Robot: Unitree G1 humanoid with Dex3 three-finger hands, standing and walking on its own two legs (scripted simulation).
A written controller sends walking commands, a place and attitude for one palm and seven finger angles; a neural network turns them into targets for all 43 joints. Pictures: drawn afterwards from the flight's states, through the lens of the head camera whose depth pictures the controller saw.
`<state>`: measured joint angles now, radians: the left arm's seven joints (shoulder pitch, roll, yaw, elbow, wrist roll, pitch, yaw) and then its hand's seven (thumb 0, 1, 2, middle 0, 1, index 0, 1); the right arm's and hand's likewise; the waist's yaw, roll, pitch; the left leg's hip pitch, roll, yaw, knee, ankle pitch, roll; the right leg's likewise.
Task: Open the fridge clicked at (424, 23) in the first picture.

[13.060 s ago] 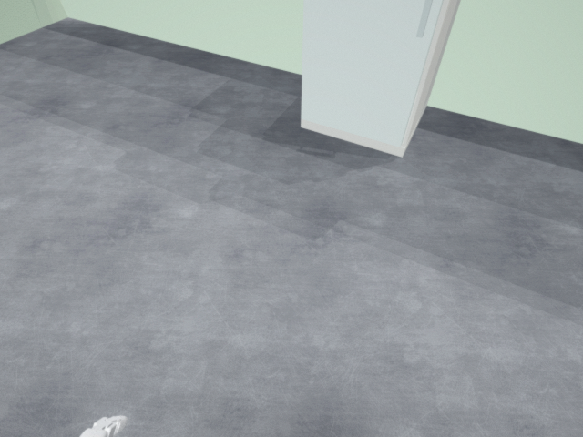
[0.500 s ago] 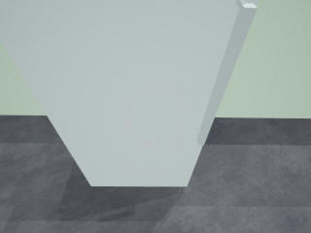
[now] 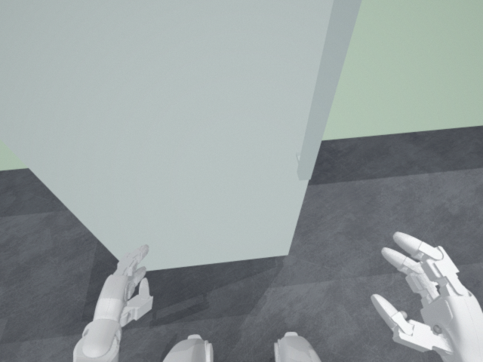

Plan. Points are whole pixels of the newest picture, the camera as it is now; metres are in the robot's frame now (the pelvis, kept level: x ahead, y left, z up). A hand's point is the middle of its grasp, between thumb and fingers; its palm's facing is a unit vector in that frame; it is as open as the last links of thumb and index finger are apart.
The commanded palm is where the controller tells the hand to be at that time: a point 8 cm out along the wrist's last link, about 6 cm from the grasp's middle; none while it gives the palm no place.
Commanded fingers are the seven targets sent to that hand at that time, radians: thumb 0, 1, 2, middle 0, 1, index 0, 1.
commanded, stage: raise the hand to about handle height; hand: right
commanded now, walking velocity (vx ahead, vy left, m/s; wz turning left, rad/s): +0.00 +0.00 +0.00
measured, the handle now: (323, 72) +0.49 -0.13 +0.21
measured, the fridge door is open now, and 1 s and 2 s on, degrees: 0 0 0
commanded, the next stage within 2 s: move the hooked fingers beside the handle in 1.50 s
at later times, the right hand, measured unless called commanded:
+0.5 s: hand (430, 263) +0.24 -0.24 +0.10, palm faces -0.06 +1.00 -0.07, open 12.6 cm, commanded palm +0.22 -0.30 +0.11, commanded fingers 0.00 0.41 -0.34 0.29 1.14 0.29 1.14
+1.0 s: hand (470, 212) +0.29 -0.29 +0.14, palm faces -0.04 +1.00 -0.06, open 14.0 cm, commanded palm +0.26 -0.33 +0.15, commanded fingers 0.00 0.50 -0.30 0.30 1.20 0.30 1.20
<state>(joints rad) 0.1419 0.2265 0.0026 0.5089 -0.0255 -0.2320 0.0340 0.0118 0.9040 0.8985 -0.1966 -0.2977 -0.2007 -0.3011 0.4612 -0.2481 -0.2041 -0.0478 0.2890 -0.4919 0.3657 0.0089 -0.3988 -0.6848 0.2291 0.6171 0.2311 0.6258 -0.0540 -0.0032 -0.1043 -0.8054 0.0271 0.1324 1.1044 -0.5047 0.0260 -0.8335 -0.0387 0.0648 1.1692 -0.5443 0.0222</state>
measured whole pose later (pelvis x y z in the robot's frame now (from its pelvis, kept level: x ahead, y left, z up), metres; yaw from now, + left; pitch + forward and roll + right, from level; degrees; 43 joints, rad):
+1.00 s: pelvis +0.02 -0.02 +0.05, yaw +1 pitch +7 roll +2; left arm 0.27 0.27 -0.05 0.57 -0.05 -0.25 0.09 0.01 0.90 0.90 -0.20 -0.30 -0.21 -0.30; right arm 0.04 -0.43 -0.44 0.28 0.38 -0.18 0.55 -0.02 0.50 -0.30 0.30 1.19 0.30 1.20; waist -0.02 -0.03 -0.07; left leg -0.53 0.03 0.08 0.79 -0.37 -0.01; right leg -0.54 -0.03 0.01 0.85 -0.43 -0.01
